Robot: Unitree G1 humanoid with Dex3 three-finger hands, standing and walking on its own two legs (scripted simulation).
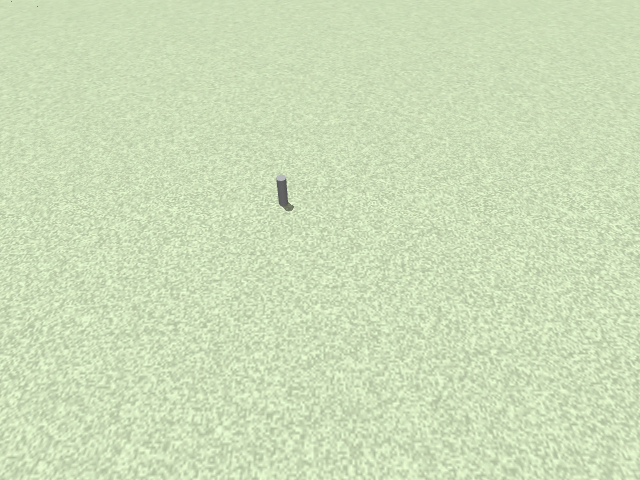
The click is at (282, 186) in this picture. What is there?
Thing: slim round
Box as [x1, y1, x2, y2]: [276, 175, 287, 205]
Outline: 278,175 276,177 279,204 286,205 287,195 285,176
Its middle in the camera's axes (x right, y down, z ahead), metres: -0.17 -0.24 +1.78
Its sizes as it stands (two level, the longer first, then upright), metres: 0.043 0.043 0.153
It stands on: the floor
